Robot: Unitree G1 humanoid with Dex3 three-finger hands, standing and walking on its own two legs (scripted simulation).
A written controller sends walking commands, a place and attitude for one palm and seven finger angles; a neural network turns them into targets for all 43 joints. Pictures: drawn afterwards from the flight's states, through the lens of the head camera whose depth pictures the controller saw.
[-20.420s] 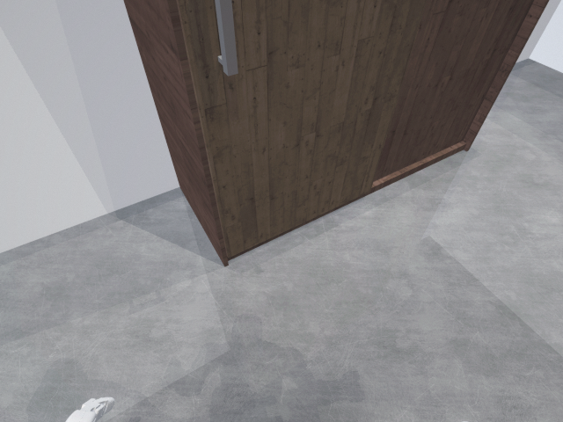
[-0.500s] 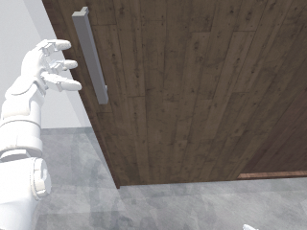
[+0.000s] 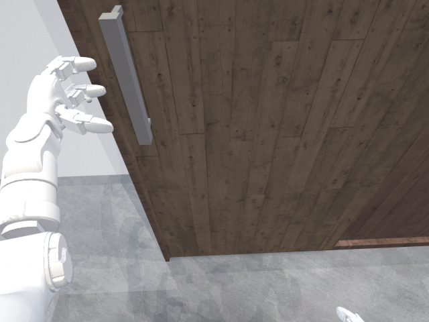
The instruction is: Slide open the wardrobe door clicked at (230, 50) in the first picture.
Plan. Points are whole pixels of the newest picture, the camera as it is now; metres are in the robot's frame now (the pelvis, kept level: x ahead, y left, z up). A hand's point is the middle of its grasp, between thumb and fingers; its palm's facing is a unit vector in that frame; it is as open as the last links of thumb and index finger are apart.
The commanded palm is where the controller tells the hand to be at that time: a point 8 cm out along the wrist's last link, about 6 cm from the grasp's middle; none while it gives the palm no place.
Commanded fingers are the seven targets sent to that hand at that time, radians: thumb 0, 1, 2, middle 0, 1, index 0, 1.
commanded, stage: move the hooked fingers beside the handle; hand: left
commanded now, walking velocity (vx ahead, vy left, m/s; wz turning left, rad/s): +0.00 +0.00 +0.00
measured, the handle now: (133, 83) +0.49 +0.17 +0.21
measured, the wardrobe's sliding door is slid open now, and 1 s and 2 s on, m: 0.00 0.00 0.00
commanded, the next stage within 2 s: feel for the door with the fingertips in 0.22 s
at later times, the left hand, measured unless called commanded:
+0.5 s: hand (97, 93) +0.44 +0.22 +0.22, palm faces +0.09 -1.00 -0.01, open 14.0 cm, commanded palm +0.41 +0.26 +0.22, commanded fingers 0.00 -0.50 0.30 -0.30 -1.20 -0.30 -1.20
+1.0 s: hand (109, 91) +0.44 +0.20 +0.22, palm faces +0.11 -0.99 +0.00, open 13.9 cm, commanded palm +0.42 +0.25 +0.22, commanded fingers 0.00 -0.50 0.30 -0.30 -1.20 -0.30 -1.20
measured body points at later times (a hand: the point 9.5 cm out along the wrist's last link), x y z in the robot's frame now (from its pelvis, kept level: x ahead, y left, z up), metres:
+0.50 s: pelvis +0.00 +0.00 +0.00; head +0.00 -0.01 +0.45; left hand +0.43 +0.27 +0.23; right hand +0.13 -0.24 -0.10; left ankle -0.02 +0.10 -0.74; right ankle +0.00 -0.10 -0.74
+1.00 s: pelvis +0.00 +0.00 +0.00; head +0.00 -0.01 +0.45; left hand +0.43 +0.25 +0.23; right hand +0.11 -0.26 -0.11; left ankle -0.02 +0.10 -0.74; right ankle +0.00 -0.10 -0.74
